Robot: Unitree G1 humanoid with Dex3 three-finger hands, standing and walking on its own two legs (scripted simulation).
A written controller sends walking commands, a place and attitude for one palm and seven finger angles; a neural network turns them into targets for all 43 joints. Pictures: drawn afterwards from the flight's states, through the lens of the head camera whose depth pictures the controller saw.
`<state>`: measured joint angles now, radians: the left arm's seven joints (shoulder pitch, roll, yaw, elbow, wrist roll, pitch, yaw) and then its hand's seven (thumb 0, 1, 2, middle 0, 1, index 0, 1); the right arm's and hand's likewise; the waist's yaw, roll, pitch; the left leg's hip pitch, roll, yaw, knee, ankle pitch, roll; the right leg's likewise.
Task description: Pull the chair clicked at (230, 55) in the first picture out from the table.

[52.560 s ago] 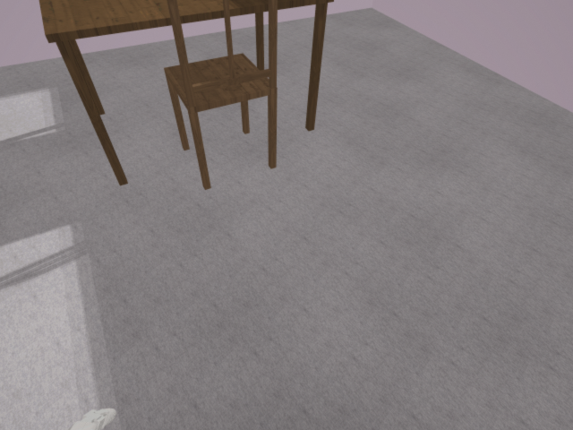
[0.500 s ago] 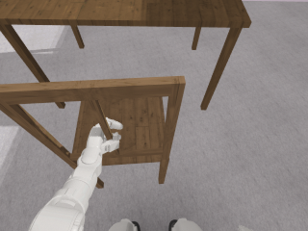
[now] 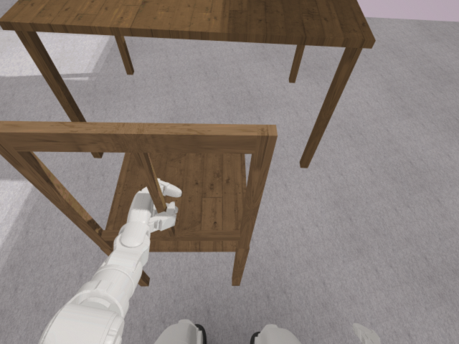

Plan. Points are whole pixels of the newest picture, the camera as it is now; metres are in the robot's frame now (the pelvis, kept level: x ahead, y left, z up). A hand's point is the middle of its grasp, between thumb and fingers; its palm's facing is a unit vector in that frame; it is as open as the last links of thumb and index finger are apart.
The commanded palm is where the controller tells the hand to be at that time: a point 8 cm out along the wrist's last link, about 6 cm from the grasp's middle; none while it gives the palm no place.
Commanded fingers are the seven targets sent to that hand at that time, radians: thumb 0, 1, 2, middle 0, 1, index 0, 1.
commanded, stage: step backward, pulling the chair out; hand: left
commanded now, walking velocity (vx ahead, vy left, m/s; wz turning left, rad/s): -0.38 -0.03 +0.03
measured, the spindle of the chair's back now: (159, 201) +0.37 +0.15 -0.03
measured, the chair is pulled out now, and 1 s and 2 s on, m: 0.41 0.55 0.67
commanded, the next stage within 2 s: stop walking, hand still on the chair in 1.22 s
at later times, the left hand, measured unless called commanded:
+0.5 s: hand (170, 229) +0.32 +0.13 -0.06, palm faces -0.04 -0.98 -0.19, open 5.0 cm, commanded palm +0.31 +0.18 -0.05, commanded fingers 0.00 0.90 0.90 -0.50 -1.45 -0.50 -1.45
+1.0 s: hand (159, 284) +0.22 +0.13 -0.05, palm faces -0.01 -0.98 -0.19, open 4.9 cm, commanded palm +0.23 +0.18 -0.05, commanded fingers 0.00 0.90 0.90 -0.50 -1.45 -0.50 -1.45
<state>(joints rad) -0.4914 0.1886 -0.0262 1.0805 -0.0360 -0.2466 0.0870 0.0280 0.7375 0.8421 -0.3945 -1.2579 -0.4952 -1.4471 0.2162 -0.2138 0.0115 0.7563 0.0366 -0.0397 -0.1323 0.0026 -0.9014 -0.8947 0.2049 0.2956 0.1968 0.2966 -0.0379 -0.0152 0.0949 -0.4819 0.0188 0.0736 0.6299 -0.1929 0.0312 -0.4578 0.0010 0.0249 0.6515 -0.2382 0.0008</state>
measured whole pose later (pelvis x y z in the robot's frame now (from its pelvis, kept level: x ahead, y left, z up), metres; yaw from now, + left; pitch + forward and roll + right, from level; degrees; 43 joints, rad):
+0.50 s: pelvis -0.05 +0.00 +0.01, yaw +2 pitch +5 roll +1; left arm -0.58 0.19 -0.01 1.02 -0.02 -0.18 0.08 0.03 0.75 0.82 -0.37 -1.29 -0.49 -1.45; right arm 0.17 -0.27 -0.03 0.74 0.03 -0.01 -0.13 0.00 -0.90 -0.89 0.20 0.30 0.20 0.30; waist -0.07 -0.04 0.15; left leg -0.35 0.01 0.00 0.59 -0.32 -0.04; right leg -0.52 -0.06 0.00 0.55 -0.09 0.02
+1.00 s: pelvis -0.13 +0.00 +0.00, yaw +3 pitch +3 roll +1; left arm -0.50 0.16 -0.02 1.06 -0.03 -0.19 0.08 0.02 0.75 0.81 -0.37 -1.31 -0.50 -1.45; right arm 0.27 -0.27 -0.01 0.76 0.04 -0.01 -0.14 0.00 -0.90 -0.89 0.21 0.30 0.20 0.30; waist -0.05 0.00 0.10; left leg -0.35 -0.01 0.03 0.63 -0.33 0.01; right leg -0.55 -0.05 -0.01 0.71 -0.25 0.01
